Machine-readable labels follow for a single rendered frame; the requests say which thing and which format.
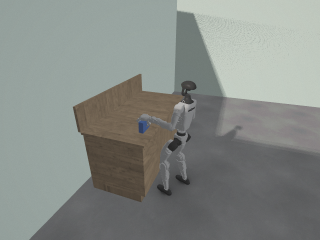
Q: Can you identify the robot left thigh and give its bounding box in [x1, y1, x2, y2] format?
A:
[160, 139, 179, 169]

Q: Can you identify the robot left upper arm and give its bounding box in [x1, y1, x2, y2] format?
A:
[167, 103, 185, 131]

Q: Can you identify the left robot hand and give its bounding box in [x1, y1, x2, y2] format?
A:
[136, 114, 151, 127]

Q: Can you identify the robot right foot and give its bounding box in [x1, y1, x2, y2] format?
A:
[175, 175, 190, 185]

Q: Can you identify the sponge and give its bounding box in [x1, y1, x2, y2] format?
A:
[138, 120, 150, 134]

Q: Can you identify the table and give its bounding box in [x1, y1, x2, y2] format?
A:
[73, 74, 184, 202]

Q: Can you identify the robot left forearm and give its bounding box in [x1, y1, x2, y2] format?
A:
[148, 116, 172, 130]

